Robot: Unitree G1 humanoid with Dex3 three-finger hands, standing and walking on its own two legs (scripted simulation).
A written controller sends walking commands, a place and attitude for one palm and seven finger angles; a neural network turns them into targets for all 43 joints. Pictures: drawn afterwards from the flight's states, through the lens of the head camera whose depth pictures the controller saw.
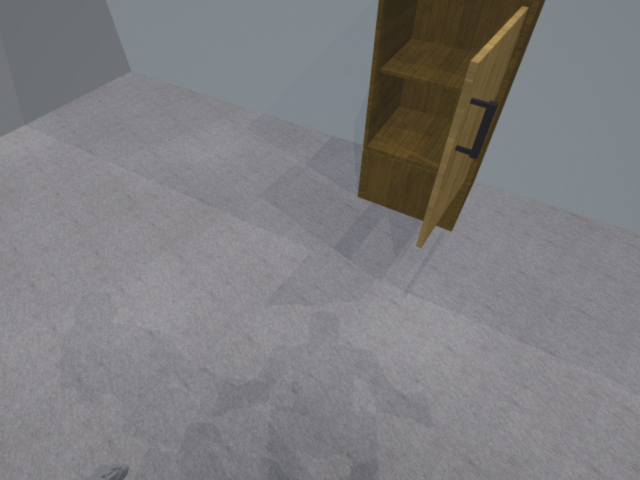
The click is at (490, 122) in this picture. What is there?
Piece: cupboard door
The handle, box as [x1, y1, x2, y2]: [455, 98, 497, 158]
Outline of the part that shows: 472,98 470,103 483,106 486,109 471,150 458,145 455,149 467,153 470,157 476,158 497,103 493,101 486,102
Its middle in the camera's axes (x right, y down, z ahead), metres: +0.38 -0.27 +0.94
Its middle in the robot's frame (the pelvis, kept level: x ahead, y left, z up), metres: +0.90 -0.33 -0.04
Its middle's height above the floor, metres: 0.73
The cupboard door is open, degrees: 85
